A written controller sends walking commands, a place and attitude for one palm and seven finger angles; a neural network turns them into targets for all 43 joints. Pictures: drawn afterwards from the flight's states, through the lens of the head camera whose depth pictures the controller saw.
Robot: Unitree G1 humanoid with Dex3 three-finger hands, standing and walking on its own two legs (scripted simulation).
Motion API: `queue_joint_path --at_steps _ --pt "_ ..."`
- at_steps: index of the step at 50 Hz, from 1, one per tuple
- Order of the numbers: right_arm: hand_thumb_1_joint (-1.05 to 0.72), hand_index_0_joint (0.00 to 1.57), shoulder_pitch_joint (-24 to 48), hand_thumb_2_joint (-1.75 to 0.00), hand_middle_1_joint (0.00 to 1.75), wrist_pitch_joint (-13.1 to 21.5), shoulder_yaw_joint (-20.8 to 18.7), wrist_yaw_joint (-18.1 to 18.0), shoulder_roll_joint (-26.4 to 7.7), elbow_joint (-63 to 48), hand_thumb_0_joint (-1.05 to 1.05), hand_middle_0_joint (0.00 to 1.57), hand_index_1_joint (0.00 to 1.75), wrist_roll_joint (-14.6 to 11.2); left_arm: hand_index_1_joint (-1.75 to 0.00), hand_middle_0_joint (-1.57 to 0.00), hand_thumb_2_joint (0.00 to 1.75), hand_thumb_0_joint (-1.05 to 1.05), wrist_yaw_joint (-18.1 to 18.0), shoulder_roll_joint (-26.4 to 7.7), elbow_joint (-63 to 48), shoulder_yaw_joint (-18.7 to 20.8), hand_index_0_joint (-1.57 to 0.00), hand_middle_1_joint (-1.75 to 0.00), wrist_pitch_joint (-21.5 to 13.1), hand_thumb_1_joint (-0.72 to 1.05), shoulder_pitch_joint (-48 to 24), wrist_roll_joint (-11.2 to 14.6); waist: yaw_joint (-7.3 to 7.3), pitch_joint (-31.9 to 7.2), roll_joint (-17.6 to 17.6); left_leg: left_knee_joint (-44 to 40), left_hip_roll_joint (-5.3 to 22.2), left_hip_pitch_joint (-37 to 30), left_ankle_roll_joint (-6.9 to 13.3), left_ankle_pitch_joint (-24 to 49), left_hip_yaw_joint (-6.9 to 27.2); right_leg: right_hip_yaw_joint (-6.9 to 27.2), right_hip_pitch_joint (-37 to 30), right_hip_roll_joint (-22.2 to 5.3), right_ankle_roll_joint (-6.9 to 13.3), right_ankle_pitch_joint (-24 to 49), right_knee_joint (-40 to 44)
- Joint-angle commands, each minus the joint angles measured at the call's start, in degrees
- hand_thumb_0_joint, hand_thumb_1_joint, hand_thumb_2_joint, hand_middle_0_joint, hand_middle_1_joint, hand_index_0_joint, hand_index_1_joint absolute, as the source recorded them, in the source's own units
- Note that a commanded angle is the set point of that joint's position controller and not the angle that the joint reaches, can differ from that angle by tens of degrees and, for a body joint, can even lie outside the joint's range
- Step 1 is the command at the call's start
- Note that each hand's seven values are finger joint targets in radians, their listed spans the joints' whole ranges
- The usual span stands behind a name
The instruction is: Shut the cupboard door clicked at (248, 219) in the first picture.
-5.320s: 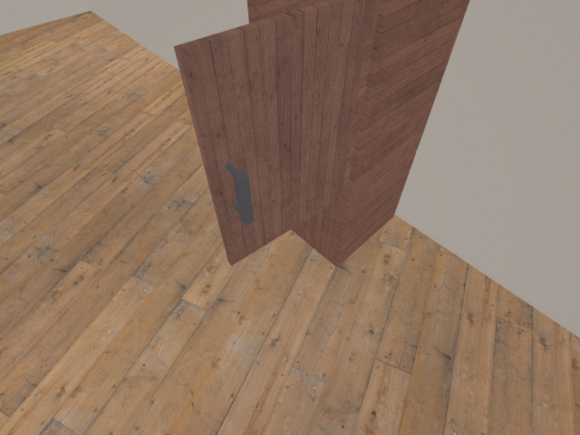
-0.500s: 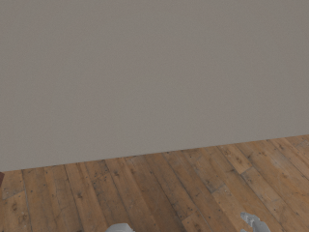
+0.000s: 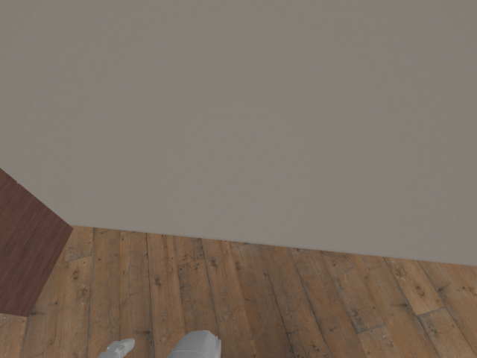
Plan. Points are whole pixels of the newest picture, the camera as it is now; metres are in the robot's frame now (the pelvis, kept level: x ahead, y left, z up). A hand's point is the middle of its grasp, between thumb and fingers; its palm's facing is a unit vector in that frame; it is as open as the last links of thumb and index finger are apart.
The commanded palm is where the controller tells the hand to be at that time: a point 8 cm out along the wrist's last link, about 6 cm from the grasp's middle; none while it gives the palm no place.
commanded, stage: turn to face it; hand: left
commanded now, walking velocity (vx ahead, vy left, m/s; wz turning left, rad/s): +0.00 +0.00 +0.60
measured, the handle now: out of the picture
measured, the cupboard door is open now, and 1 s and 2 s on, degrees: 84 84 84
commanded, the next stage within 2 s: none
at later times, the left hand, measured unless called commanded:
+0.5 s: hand out of the picture +0.04 +0.23 -0.16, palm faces +0.32 -0.90 -0.28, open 7.4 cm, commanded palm none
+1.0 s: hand out of the picture -0.07 +0.16 -0.19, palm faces +0.62 -0.75 -0.23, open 7.4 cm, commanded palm none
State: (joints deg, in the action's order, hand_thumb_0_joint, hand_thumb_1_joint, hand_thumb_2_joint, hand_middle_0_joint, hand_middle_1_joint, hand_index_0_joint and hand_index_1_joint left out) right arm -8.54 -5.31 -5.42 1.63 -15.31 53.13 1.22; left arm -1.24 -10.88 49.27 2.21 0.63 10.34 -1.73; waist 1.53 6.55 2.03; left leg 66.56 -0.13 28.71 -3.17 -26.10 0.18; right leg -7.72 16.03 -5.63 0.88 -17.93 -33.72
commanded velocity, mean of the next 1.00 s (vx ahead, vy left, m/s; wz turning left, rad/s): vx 0.00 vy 0.00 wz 0.60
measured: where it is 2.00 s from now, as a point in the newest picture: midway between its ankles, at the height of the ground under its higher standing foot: outside the picture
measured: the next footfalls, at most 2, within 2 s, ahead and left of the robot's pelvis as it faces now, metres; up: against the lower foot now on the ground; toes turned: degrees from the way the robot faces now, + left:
left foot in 0.24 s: +0.02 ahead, +0.13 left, +0.00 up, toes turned +16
right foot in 0.58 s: +0.11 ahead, -0.13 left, +0.00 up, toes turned +17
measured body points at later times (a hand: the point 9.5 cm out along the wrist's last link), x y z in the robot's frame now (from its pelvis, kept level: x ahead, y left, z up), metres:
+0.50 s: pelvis +0.01 -0.01 +0.00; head +0.07 +0.00 +0.45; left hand +0.02 +0.28 -0.14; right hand +0.17 -0.23 -0.14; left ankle -0.02 +0.12 -0.73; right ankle +0.05 -0.15 -0.70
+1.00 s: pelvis +0.02 -0.03 -0.01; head +0.05 +0.01 +0.43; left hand -0.10 +0.20 -0.17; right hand +0.28 -0.16 -0.14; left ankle -0.04 +0.05 -0.74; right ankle +0.07 -0.15 -0.72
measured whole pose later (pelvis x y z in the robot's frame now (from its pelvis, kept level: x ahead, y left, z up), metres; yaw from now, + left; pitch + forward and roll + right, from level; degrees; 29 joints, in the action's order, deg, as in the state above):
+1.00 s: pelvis +0.02 -0.03 -0.01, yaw +38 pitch +1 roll +1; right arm -5.2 -2.5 -3.8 2.0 -13.3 51.0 1.2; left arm -0.7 -13.6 52.3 3.6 2.4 13.7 -1.3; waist -0.5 6.3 -3.4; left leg 36.0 0.1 17.8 1.1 -17.0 -4.5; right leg -12.0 19.2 -9.6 -2.8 -29.7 -48.0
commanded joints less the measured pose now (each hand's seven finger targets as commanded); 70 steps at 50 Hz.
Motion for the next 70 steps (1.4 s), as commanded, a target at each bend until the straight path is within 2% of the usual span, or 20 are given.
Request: queue_joint_path --at_steps 1,6,10,12,13,17,26,27,29,32,35,42,46,48,49,55,64,65,67,70 --pt "-0.9 0.2 2.66 -0.9 0.3 1.85 0.24 0.39 -1.39 -4.8 0.0 0.2 0.3 -0.48 -0.3 -0.2 0.9 0.0 -0.77 -11.03 -3.39 2.95 -0.2 -0.3 -1.38 0.9 1.75 0.1 -2.22 -7.69 -12.67 -8.81 2.08 0.5 -1.13 0.55 -3.11 4.58 -9.83 -13.27 5.22 26.68 12.75" --pt "-0.9 0.2 4.51 -0.9 0.3 2.75 0.89 0.33 -0.68 -5.54 0.0 0.2 0.3 -0.8 -0.3 -0.2 0.9 0.0 -0.65 -13.27 -1.36 3.97 -0.2 -0.3 -1.34 0.9 5.38 -0.04 -4.41 -9.57 -13.75 -22.48 1.52 -2.74 -0.31 -1.03 -6.13 3.5 -16.08 -16.14 6.27 35.35 8.93" --pt "-0.9 0.2 -1.51 -0.9 0.3 3.44 0.32 0.04 -3.32 -4.46 0.0 0.2 0.3 -0.53 -0.3 -0.2 0.9 0.0 -0.12 -12.86 -1.15 4.4 -0.2 -0.3 -0.78 0.9 3.35 0.69 -0.51 -11.4 -9.61 -39.53 1.47 -17.01 1.56 11.96 -6.2 -1.42 -7.99 -14.97 1.39 27.08 -0.59" --pt "-0.9 0.2 -9.21 -0.9 0.3 3.78 -2.38 -0.71 -14.23 -3.47 0.0 0.2 0.3 0.34 -0.3 -0.2 0.9 0.0 0.5 -6.67 -5.45 2.66 -0.2 -0.3 0.01 0.9 -0.25 1.23 4.29 -12.6 17.79 -46.45 25.17 -30.98 15.23 45.3 25.01 -3.15 18.88 -2.18 -6.41 -21.65 -23.71" --pt "-0.9 0.2 -12.0 -0.9 0.3 3.62 -2.31 -1.39 -14.6 -2.29 0.0 0.2 0.3 0.27 -0.3 -0.2 0.9 0.0 0.25 -8.31 -6.91 2.49 -0.2 -0.3 0.59 0.9 -4.56 0.45 5.29 -11.7 8.14 -45.54 27.44 -28.5 18.61 43.47 24.88 4.09 20.53 -2.05 -5.4 -20.39 -30.44" --pt "-0.9 0.2 -2.6 -0.9 0.3 4.38 -0.62 -2.72 -9.42 -4.45 0.0 0.2 0.3 0.22 -0.3 -0.2 0.9 0.0 0.66 -7.69 -2.9 2.91 -0.2 -0.3 1.01 0.9 -2.67 0.76 0.02 -10.01 8.13 -44.65 15.14 -22.06 12.58 40.94 12.07 7.55 17.55 -0.63 -5.96 -7.73 -32.25" --pt "-0.9 0.2 1.33 -0.9 0.3 3.38 -1.48 -2.1 -10.09 -5.68 0.0 0.2 0.3 0.17 -0.3 -0.2 0.9 0.0 0.71 -7.36 -2.35 2.65 -0.2 -0.3 0.17 0.9 2.38 1.27 -2.53 -9.8 7.58 -40.36 10.32 -12.16 9.93 31.27 14.85 3.43 -3.6 5.42 -4.91 -0.43 0.06" --pt "-0.9 0.2 2.09 -0.9 0.3 3.39 -1.35 -1.98 -8.99 -6.24 0.0 0.2 0.3 -0.3 -0.3 -0.2 0.9 0.0 0.44 -8.99 -1.81 3.11 -0.2 -0.3 -0.44 0.9 5.39 1.14 -4.15 -10.55 4.36 -36.4 7.64 -7.93 7.58 25.75 13.8 4.91 -10.76 3.38 -4.52 5.48 8.96" --pt "-0.9 0.2 2.96 -0.9 0.3 3.42 -0.83 -1.18 -4.31 -8.82 0.0 0.2 0.3 -0.78 -0.3 -0.2 0.9 0.0 -0.43 -17.88 -1.96 4.6 -0.2 -0.3 -1.09 0.9 7.83 -0.17 -5.86 -10.35 -20.12 -10.39 -3.72 5.67 0.47 -10.8 0.94 28.81 -15.23 -23.44 6.66 18.58 18.33" --pt "-0.9 0.2 1.81 -0.9 0.3 1.93 -1.1 -0.5 -4.73 -5.4 0.0 0.2 0.3 -0.06 -0.3 -0.2 0.9 0.0 -0.79 -11.34 -3.42 2.82 -0.2 -0.3 -1.1 0.9 -0.49 0.43 -1.2 -4.83 -15.09 7.16 1.84 5.26 0.25 -1.07 3.47 15.76 -4.74 -15.85 7.05 16.8 15.91" --pt "-0.9 0.2 1.83 -0.9 0.3 1.68 -0.27 0.26 -2.57 -4.5 0.0 0.2 0.3 -0.31 -0.3 -0.2 0.9 0.0 -0.8 -10.17 -3.84 2.59 -0.2 -0.3 -1.34 0.9 -0.39 0.18 -0.98 -6.18 -14.3 -1.73 2.02 2.2 -0.93 1.24 -0.66 6.12 -7.4 -12.57 4.89 25.27 13.88" --pt "-0.9 0.2 5.84 -0.9 0.3 2.62 0.87 0.37 -1.2 -5.91 0.0 0.2 0.3 -0.76 -0.3 -0.2 0.9 0.0 -0.55 -13.46 -1.3 3.93 -0.2 -0.3 -1.17 0.9 5.63 -0.03 -4.34 -8.62 -14.15 -22.34 1.04 -3.41 -0.1 -0.78 -5.81 3.73 -14.73 -16.1 6.2 33.83 9.44" --pt "-0.9 0.2 -0.18 -0.9 0.3 3.5 0.26 0.09 -3.75 -4.81 0.0 0.2 0.3 -0.43 -0.3 -0.2 0.9 0.0 0.01 -13.3 -1.13 4.46 -0.2 -0.3 -0.69 0.9 4.13 0.7 -0.39 -11.17 -9.73 -40.25 1.0 -18.35 1.8 12.54 -5.94 -1.6 -7.41 -14.79 0.92 27.61 -1.42" --pt "-0.9 0.2 -8.53 -0.9 0.3 3.81 -2.49 -0.73 -14.92 -3.5 0.0 0.2 0.3 0.26 -0.3 -0.2 0.9 0.0 0.56 -7.07 -5.45 2.55 -0.2 -0.3 -0.01 0.9 0.31 1.13 4.5 -13.38 17.63 -46.1 25.22 -32.37 15.71 47.01 24.98 -2.41 18.86 -2.21 -6.24 -21.82 -25.18" --pt "-0.9 0.2 -10.99 -0.9 0.3 3.63 -2.05 -1.21 -14.12 -2.2 0.0 0.2 0.3 0.07 -0.3 -0.2 0.9 0.0 0.07 -9.04 -6.62 2.33 -0.2 -0.3 0.72 0.9 -4.28 0.36 5.23 -12.37 8.53 -44.9 25.66 -29.04 17.79 43.12 23.66 4.58 19.4 -2.36 -5.3 -20.52 -30.28" --pt "-0.9 0.2 -1.01 -0.9 0.3 4.42 -0.36 -2.51 -9.45 -4.59 0.0 0.2 0.3 0.23 -0.3 -0.2 0.9 0.0 0.77 -7.85 -1.89 2.83 -0.2 -0.3 1.28 0.9 -0.95 0.84 -0.91 -8.69 5.06 -46.34 13.67 -19.85 12.13 35.32 11.83 7.14 14.42 -0.05 -5.98 -6.37 -28.85" --pt "-0.9 0.2 1.82 -0.9 0.3 3.3 -1.42 -1.92 -9.64 -5.37 0.0 0.2 0.3 0.05 -0.3 -0.2 0.9 0.0 0.41 -8.1 -2.28 2.69 -0.2 -0.3 0.21 0.9 2.64 1.23 -2.96 -9.0 7.28 -41.17 9.67 -9.69 10.08 27.6 17.11 4.41 -5.5 5.36 -4.87 0.14 1.0" --pt "-0.9 0.2 2.09 -0.9 0.3 3.34 -1.28 -1.78 -8.22 -5.9 0.0 0.2 0.3 -0.28 -0.3 -0.2 0.9 0.0 0.15 -9.5 -1.84 3.16 -0.2 -0.3 -0.42 0.9 5.46 1.15 -4.45 -10.27 2.96 -37.13 6.85 -5.64 7.77 22.53 16.03 6.34 -12.5 2.96 -4.3 4.48 9.82" --pt "-0.9 0.2 2.47 -0.9 0.3 3.5 -0.81 -1.18 -4.12 -7.94 0.0 0.2 0.3 -0.6 -0.3 -0.2 0.9 0.0 -0.52 -17.4 -2.08 4.24 -0.2 -0.3 -1.04 0.9 7.08 -0.13 -5.49 -9.69 -18.82 -10.03 -4.12 6.69 0.83 -10.49 2.24 29.6 -14.62 -23.32 6.95 13.78 18.95" --pt "-0.9 0.2 1.25 -0.9 0.3 2.18 -1.11 -0.59 -4.82 -4.88 0.0 0.2 0.3 -0.18 -0.3 -0.2 0.9 0.0 -0.95 -11.32 -3.57 2.81 -0.2 -0.3 -1.04 0.9 -0.6 0.49 -1.27 -6.15 -15.03 6.19 1.57 5.53 0.32 -1.7 3.65 16.34 -7.09 -16.07 7.46 19.93 14.81"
